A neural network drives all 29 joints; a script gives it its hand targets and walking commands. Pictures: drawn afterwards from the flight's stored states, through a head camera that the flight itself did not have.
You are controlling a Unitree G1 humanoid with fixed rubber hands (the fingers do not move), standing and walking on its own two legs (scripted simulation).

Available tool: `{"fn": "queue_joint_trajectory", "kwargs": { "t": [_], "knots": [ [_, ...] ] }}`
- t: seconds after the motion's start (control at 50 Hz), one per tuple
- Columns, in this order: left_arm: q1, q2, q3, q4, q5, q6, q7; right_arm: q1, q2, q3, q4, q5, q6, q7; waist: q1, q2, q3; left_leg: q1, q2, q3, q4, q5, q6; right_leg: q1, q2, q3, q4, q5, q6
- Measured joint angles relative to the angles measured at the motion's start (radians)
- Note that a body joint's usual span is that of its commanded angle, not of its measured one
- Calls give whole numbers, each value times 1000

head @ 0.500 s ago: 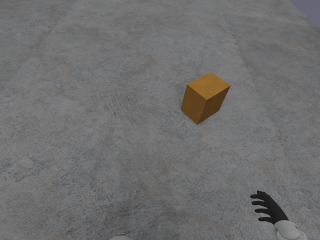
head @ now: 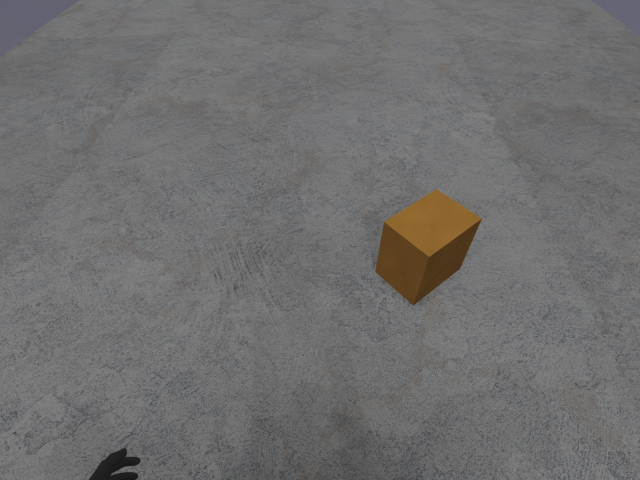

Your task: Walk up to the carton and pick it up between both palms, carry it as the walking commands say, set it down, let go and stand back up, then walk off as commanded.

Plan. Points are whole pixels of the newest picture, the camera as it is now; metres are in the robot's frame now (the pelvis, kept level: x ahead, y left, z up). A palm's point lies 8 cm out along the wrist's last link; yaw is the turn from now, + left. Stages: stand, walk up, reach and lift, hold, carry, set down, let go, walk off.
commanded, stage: walk up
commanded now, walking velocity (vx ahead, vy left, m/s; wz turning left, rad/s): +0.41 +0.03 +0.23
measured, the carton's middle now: (424, 247) +0.99 -0.46 -0.63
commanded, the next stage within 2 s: none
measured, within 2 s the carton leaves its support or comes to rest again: neither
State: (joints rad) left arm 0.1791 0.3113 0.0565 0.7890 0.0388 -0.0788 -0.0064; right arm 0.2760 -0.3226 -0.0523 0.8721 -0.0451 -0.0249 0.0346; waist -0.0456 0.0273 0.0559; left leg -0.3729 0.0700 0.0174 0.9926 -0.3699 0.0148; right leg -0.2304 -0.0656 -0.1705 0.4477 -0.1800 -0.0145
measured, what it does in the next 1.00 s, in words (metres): walks ahead: left foot, then right foot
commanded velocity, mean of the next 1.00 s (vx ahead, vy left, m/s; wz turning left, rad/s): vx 0.22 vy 0.01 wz -0.09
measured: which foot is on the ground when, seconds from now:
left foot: up 0.00-0.22, down 0.24-0.60, up 0.62-0.84, down 0.86-1.00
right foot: down 0.00-0.26, up 0.28-0.56, down 0.58-0.88, up 0.90-1.00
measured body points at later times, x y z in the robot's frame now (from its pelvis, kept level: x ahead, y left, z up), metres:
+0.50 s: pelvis +0.17 +0.03 +0.00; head +0.19 +0.05 +0.45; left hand +0.26 +0.31 -0.12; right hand +0.29 -0.24 -0.11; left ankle +0.18 +0.16 -0.74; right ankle +0.23 -0.11 -0.71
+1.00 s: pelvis +0.25 +0.02 -0.01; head +0.29 +0.03 +0.44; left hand +0.41 +0.24 -0.14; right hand +0.32 -0.24 -0.13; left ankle +0.29 +0.13 -0.74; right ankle +0.24 -0.10 -0.68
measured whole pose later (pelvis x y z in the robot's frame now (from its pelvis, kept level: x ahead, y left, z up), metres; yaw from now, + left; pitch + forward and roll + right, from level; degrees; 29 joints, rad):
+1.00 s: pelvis +0.25 +0.02 -0.01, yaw -8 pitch -1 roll +0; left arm 0.16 0.23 0.04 0.78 0.01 0.05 -0.01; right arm 0.18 -0.19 -0.02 0.81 -0.02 0.03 -0.03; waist -0.01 -0.05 0.09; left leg -0.29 0.04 0.10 0.55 -0.25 0.01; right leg -0.48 0.00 0.00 1.02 -0.44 0.05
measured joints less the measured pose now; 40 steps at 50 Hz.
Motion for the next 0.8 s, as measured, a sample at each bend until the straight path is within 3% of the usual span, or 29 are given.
{"fn": "queue_joint_trajectory", "kwargs": {
  "t": [0.04, 0.1, 0.2, 0.26, 0.32, 0.38, 0.52, 0.6, 0.64, 0.7, 0.8],
  "knots": [
    [37, 6, 3, 15, -5, -5, 1, -34, -12, -8, -13, 0, 2, 2, 21, -2, -6, -58, 21, 1, 10, 50, -14, 44, 4, -11, -45, 1, 2],
    [93, 11, 4, 38, -5, -4, -2, -91, -28, -11, -41, 5, 8, 10, 49, -7, -7, -91, 46, 11, -101, 93, -30, 94, 4, -15, -79, -15, 11],
    [148, 32, 6, 65, 0, 15, -10, -154, -39, -6, -84, 8, 6, 27, 85, -20, -14, -58, 65, 46, -334, 141, -19, 151, 0, -42, -44, -98, 40],
    [163, 47, 8, 63, -7, 29, -11, -164, -40, -6, -97, -3, -11, 21, 93, -36, -25, -13, 47, 68, -407, 209, -5, 129, -28, -50, 102, -202, 58],
    [135, 36, 6, 59, -13, 55, -9, -170, 7, 1, -95, -3, -12, -2, 91, -71, -3, 4, 31, 80, -379, 161, -6, -22, -10, 68, 412, -312, 50],
    [102, 10, -7, 49, -15, 65, -16, -154, 50, 10, -94, -3, -7, -10, 75, -78, 18, 67, 28, 94, -449, 163, -13, -129, 0, 100, 506, -275, 44],
    [28, -9, -10, 4, -1, 60, -46, -36, 31, 1, -47, 1, -9, -9, 27, -40, 10, 178, 8, 91, -538, 147, -25, -153, -27, 96, 255, -135, 39],
    [9, 12, -3, -2, 5, 43, -35, 18, -3, -8, -32, 8, 7, -4, 12, -24, -8, 186, 8, 81, -451, 62, -43, -69, -17, 80, 75, -16, 30],
    [11, 4, -3, 3, 2, 45, -23, 19, -12, -11, -29, 7, 27, -6, 13, 1, -9, 139, 12, 53, -301, -43, -40, -62, -4, 68, 106, -19, 17],
    [38, -22, -8, 4, -17, 66, -10, -29, 9, -3, -49, 33, 54, -23, 40, 6, -1, 63, -18, 24, -136, -126, -70, -44, 14, 99, 79, -38, 6],
    [41, -68, -15, 0, -30, 96, -2, -128, 70, 19, -98, 55, 61, -50, 54, -2, 28, -7, -47, -2, -197, -76, -81, -65, 50, 161, 57, -17, 7]
  ]
}}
